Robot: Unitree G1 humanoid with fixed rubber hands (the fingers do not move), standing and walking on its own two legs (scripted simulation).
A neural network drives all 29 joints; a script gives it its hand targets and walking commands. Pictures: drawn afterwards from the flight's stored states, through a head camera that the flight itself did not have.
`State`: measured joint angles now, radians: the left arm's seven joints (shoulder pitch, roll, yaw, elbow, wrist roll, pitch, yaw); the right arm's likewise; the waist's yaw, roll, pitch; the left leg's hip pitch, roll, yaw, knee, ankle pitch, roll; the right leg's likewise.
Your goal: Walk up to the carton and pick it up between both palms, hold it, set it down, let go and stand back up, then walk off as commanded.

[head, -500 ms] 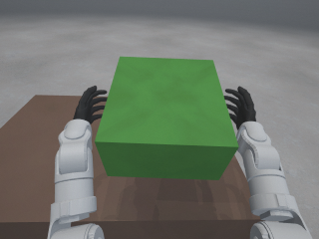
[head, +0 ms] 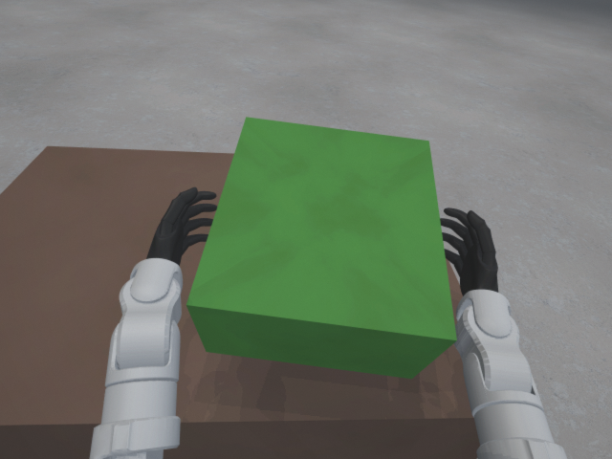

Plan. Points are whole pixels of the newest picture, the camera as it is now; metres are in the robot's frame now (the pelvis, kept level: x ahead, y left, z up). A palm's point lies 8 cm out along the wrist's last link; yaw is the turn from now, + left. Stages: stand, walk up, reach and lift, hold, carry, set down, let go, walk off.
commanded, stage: set down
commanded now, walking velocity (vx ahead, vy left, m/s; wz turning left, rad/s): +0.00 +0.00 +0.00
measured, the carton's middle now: (324, 240) +0.41 -0.03 +0.11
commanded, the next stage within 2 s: none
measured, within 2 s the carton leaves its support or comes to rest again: neither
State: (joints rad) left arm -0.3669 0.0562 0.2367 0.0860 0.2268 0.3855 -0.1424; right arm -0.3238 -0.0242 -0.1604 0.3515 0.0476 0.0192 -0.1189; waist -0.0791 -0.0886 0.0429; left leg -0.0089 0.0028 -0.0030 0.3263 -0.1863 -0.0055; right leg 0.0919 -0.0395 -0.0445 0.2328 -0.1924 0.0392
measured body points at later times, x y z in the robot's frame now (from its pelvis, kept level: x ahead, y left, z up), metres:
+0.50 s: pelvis -0.01 +0.00 +0.00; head -0.04 +0.04 +0.45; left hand +0.39 +0.17 +0.14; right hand +0.34 -0.20 +0.14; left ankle +0.00 +0.11 -0.75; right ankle -0.03 -0.14 -0.75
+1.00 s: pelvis +0.00 +0.01 +0.00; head -0.01 +0.05 +0.45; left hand +0.43 +0.16 +0.12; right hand +0.34 -0.21 +0.11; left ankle +0.00 +0.11 -0.75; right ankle -0.03 -0.14 -0.75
